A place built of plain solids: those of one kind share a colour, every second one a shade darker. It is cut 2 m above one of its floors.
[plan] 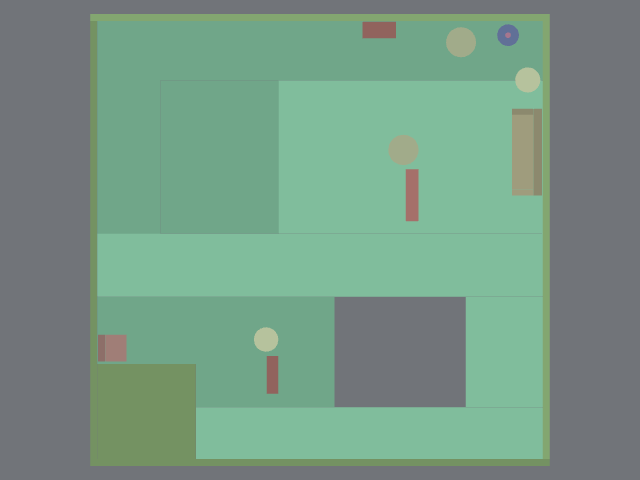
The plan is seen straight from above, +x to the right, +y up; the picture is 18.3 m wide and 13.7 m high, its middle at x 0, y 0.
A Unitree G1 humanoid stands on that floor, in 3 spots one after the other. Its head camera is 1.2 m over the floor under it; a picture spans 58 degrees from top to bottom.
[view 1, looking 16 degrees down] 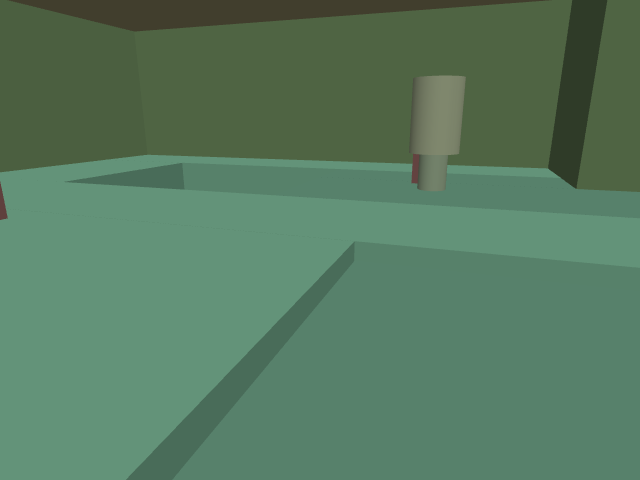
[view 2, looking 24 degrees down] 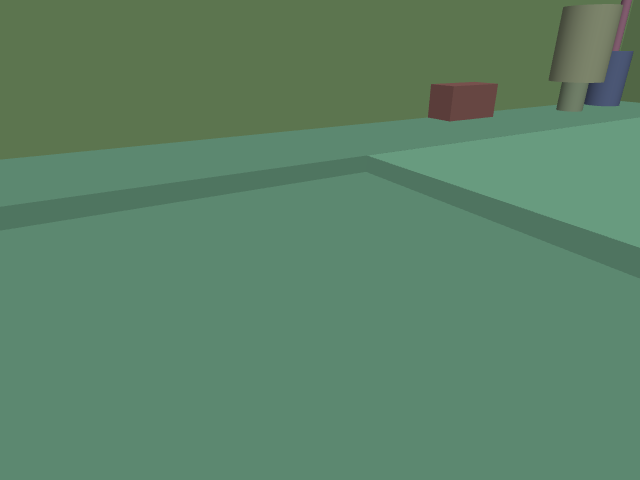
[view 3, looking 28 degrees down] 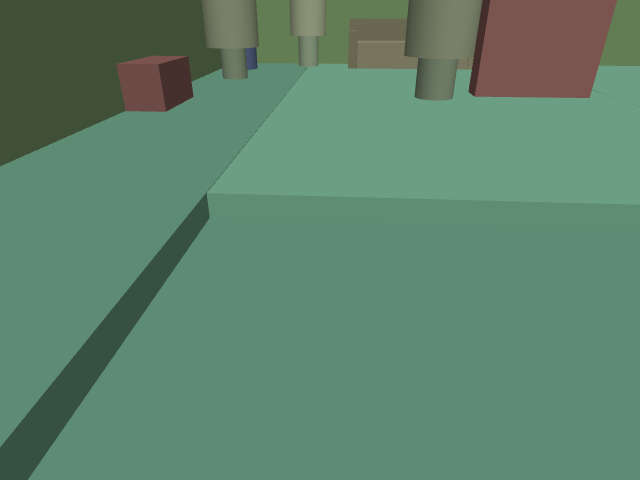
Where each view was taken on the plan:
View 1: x -2.05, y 3.63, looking -71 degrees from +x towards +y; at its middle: floor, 3.73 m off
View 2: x -3.83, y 0.93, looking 60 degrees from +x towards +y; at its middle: floor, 2.95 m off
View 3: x -3.68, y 3.66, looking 4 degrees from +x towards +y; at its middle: floor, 2.56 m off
